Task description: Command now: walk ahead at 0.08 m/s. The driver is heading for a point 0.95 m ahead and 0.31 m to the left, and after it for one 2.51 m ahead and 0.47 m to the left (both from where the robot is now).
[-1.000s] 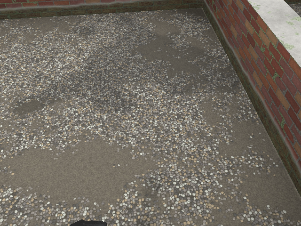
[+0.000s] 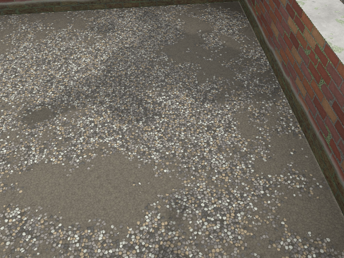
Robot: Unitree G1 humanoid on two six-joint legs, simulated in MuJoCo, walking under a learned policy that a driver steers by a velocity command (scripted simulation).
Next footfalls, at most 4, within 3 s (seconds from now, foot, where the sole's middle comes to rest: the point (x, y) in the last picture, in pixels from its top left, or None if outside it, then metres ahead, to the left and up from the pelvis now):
none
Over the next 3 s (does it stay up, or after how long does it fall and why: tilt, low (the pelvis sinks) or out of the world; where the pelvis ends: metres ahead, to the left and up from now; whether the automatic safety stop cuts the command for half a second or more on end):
stays up -0.01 0.01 -0.02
